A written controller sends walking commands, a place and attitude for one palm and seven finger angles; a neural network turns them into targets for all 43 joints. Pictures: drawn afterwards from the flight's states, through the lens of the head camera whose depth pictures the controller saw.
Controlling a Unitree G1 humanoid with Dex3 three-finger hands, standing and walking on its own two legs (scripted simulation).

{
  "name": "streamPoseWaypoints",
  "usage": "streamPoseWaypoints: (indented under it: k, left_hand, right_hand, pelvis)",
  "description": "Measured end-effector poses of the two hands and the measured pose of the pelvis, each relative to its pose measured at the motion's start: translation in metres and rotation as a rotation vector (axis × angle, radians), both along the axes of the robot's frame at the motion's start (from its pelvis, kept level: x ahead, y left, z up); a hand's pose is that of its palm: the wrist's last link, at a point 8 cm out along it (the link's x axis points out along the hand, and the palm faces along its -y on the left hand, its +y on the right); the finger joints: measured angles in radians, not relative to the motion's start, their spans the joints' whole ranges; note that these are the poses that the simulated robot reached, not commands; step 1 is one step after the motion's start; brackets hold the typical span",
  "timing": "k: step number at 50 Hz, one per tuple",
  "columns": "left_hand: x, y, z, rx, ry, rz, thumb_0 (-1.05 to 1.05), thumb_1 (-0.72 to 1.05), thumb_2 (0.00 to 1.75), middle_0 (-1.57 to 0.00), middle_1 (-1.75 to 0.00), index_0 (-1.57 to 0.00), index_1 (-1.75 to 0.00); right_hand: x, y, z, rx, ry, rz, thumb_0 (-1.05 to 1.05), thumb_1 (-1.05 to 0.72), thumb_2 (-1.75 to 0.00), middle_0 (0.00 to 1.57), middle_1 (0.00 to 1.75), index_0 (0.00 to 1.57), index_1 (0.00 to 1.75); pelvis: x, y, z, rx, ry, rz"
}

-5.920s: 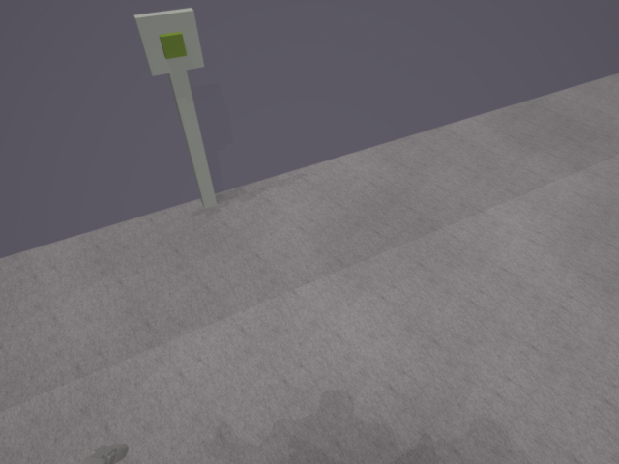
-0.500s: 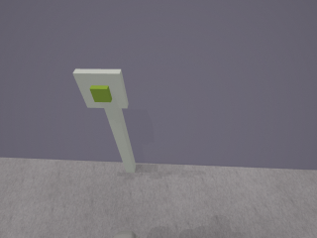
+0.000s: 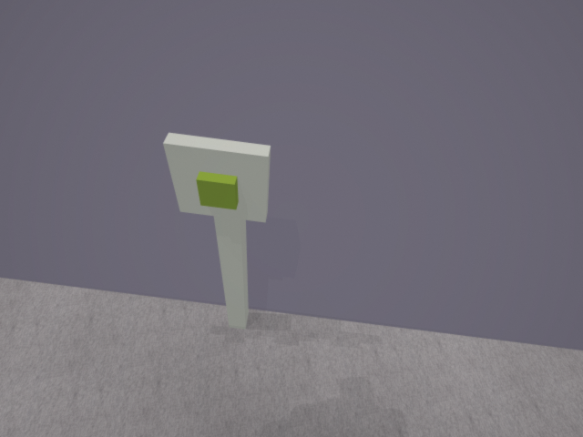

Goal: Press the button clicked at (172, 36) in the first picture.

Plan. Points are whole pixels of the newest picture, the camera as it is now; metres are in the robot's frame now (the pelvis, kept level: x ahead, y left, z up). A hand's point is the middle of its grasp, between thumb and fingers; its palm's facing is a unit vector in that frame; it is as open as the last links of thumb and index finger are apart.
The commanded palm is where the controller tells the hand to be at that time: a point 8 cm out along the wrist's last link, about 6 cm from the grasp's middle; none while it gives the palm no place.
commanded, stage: come to a stop and stand still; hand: left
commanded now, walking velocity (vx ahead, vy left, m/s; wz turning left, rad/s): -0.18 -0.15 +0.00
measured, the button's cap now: (218, 189) +0.52 +0.18 -0.02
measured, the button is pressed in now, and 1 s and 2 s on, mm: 0 0 0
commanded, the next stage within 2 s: look again from close up in 1.56 s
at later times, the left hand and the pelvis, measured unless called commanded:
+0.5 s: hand out of the picture +0.04 +0.10 -0.16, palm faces -0.02 -0.97 -0.26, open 7.3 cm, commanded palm none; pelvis -0.04 -0.08 +0.00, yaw -1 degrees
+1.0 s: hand out of the picture -0.11 +0.07 -0.18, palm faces +0.05 -0.98 -0.17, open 7.3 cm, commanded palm none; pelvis -0.07 -0.09 +0.00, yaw -1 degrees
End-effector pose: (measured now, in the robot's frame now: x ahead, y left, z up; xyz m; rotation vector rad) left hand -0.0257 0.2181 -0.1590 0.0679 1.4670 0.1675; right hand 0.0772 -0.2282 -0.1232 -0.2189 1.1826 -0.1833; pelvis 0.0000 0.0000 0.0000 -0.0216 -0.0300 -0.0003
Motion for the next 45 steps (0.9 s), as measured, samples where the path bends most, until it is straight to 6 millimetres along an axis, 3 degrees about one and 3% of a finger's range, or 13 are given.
streamPoseWaypoints:
  k: [8,13,17,24,32,37,45]
  left_hand:
    - [0.071,0.014,0.008,0.065,-0.15,-0.057,0.0,0.91,0.9,-0.19,-0.3,-0.2,-0.3]
    - [0.091,0.0,0.019,0.102,-0.203,-0.111,0.0,0.91,0.9,-0.19,-0.3,-0.2,-0.3]
    - [0.094,-0.025,0.024,0.134,-0.247,-0.148,0.0,0.91,0.9,-0.19,-0.3,-0.2,-0.3]
    - [0.067,-0.071,0.033,0.116,-0.236,-0.15,0.0,0.91,0.9,-0.2,-0.3,-0.2,-0.3]
    - [0.031,-0.083,0.014,0.071,-0.219,-0.071,0.0,0.93,0.9,-0.2,-0.3,-0.21,-0.3]
    - [-0.004,-0.082,0.011,0.057,-0.158,-0.036,0.0,0.94,0.9,-0.2,-0.3,-0.2,-0.3]
    - [-0.063,-0.091,0.013,0.035,-0.038,-0.021,0.0,0.92,0.9,-0.2,-0.3,-0.2,-0.3]
  right_hand:
    - [-0.039,-0.02,-0.002,-0.012,0.096,-0.067,-0.01,-0.93,-0.9,0.21,0.3,0.21,0.3]
    - [-0.071,-0.038,-0.014,0.029,0.14,-0.109,0.0,-0.91,-0.9,0.21,0.3,0.21,0.3]
    - [-0.098,-0.057,-0.035,0.086,0.17,-0.142,0.0,-0.91,-0.9,0.21,0.3,0.21,0.3]
    - [-0.126,-0.077,-0.042,0.134,0.218,-0.158,0.0,-0.91,-0.9,0.2,0.3,0.2,0.3]
    - [-0.138,-0.081,-0.038,0.101,0.227,-0.107,0.0,-0.91,-0.9,0.2,0.3,0.2,0.3]
    - [-0.142,-0.077,-0.026,0.094,0.215,-0.077,0.0,-0.91,-0.9,0.2,0.3,0.2,0.3]
    - [-0.151,-0.075,-0.026,0.104,0.208,-0.063,0.0,-0.91,-0.9,0.2,0.3,0.2,0.3]
  pelvis:
    - [-0.005,-0.014,0.002,-0.008,0.006,-0.013]
    - [-0.014,-0.032,-0.001,0.001,0.011,-0.022]
    - [-0.021,-0.055,-0.01,0.036,0.014,-0.029]
    - [-0.034,-0.079,-0.005,0.034,0.002,-0.022]
    - [-0.049,-0.089,-0.009,-0.006,0.007,0.01]
    - [-0.058,-0.093,-0.003,0.015,-0.01,-0.001]
    - [-0.069,-0.091,0.001,0.022,-0.018,-0.006]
